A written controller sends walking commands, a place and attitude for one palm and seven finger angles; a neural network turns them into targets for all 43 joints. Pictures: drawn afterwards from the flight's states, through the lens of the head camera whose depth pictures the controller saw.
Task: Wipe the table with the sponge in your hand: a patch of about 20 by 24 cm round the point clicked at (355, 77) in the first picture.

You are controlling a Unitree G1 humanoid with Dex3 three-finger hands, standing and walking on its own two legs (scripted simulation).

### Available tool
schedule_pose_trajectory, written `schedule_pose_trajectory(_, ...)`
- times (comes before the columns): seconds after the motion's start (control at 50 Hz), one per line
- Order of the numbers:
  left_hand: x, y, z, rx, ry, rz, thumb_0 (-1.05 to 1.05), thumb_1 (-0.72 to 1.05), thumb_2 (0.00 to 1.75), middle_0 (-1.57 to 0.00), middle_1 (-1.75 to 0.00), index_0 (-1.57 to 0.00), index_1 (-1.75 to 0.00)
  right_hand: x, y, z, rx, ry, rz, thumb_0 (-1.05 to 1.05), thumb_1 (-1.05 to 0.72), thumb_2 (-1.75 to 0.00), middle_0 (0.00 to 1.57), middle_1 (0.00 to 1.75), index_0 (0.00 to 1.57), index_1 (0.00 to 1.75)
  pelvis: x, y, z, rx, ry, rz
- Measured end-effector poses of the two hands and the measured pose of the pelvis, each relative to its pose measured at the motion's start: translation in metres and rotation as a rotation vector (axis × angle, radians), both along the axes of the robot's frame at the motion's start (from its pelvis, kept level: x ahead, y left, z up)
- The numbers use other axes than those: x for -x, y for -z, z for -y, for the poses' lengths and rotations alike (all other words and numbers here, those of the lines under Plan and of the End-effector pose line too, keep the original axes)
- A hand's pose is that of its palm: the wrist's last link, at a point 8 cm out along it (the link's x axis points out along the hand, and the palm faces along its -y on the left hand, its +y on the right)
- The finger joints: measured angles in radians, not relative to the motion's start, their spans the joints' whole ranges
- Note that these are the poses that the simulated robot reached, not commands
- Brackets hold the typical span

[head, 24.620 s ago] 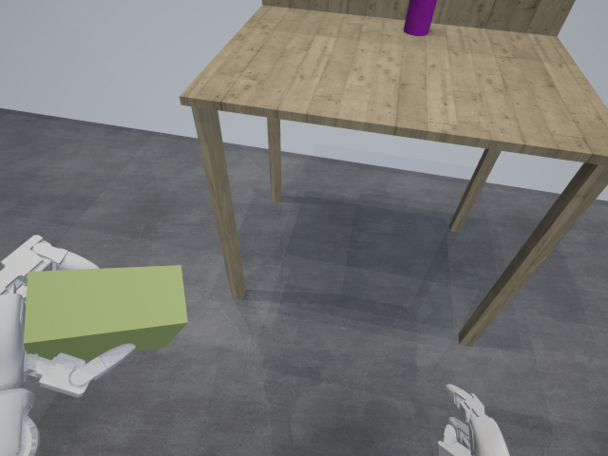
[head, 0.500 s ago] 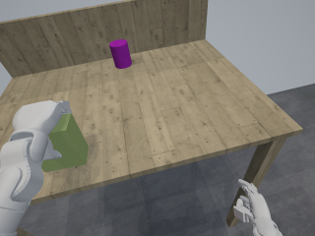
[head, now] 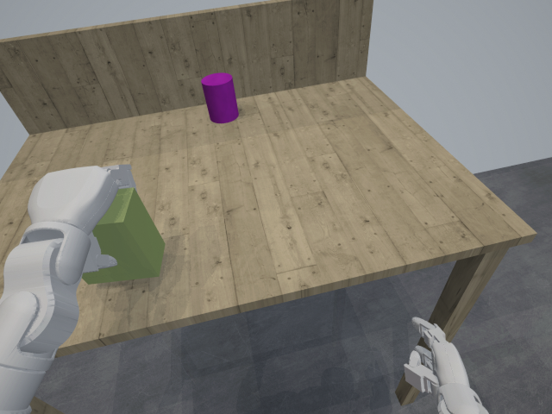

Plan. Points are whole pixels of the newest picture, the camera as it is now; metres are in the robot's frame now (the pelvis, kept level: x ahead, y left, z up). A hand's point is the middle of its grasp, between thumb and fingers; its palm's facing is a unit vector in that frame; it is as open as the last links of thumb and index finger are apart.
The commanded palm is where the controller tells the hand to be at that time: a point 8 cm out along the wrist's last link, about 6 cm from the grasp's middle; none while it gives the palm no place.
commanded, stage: lower the sponge onto the table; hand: left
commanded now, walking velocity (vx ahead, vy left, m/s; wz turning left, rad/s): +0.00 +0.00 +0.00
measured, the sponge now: (116, 247) +0.27 +0.29 +0.13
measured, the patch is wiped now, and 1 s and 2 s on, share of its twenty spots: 0.10 0.25 0.55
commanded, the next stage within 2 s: wipe forward along the first lane in 0.34 s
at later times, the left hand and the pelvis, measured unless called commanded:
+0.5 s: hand (87, 228) +0.26 +0.31 +0.17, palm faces +0.12 -0.04 -0.99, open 10.3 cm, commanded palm +0.22 +0.30 +0.24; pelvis +0.00 +0.00 +0.00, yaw +0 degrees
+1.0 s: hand (92, 208) +0.30 +0.33 +0.17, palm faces +0.01 +0.00 -1.00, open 10.3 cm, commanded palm +0.27 +0.33 +0.22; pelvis +0.01 -0.01 +0.00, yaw +0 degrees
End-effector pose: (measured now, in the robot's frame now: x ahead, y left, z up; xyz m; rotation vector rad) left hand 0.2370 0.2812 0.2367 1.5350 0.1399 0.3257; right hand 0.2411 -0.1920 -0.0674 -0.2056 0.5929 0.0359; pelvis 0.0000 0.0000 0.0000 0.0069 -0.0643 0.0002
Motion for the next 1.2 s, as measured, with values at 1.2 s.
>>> schedule_pose_trajectory(1.2, -0.057, 0.014, -0.055, 0.011, -0.16, -0.122, 0.01, -0.53, 1.04, -0.73, -1.31, -0.73, -1.33, 0.06, 0.03, 0.053, 0.054, 0.145, -0.196, 0.02, -0.91, -0.9, 0.2, 0.3, 0.21, 0.3, -0.004, 0.001, 0.006, 0.012, -0.008, -0.042)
